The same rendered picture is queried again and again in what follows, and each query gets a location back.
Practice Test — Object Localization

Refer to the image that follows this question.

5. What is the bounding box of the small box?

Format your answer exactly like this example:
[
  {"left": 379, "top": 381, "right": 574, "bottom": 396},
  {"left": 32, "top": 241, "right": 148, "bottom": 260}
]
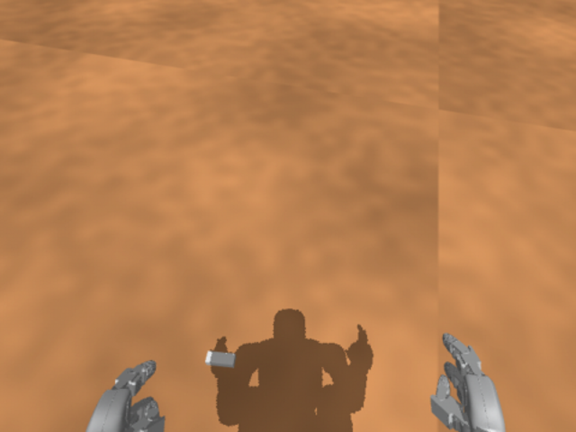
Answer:
[{"left": 205, "top": 351, "right": 236, "bottom": 368}]

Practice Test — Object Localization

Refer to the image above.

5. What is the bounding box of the right robot hand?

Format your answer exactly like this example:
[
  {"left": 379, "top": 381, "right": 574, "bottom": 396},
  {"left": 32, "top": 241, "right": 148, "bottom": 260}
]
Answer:
[{"left": 430, "top": 333, "right": 506, "bottom": 432}]

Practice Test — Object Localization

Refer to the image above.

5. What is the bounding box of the left robot hand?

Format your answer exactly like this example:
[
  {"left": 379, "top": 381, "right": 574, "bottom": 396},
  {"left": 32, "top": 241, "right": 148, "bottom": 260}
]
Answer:
[{"left": 85, "top": 360, "right": 165, "bottom": 432}]

